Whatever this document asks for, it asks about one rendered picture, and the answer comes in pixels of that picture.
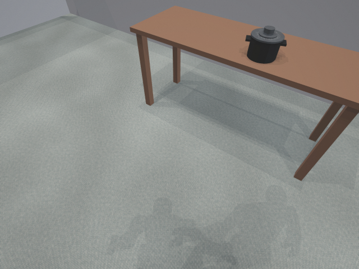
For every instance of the knob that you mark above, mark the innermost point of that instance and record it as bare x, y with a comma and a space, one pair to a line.
269, 29

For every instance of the pot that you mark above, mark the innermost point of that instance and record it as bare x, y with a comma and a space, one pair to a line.
262, 52

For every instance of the lid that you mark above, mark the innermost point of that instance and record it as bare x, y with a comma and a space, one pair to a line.
259, 35

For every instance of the table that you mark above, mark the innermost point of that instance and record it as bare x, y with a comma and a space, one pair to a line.
320, 69

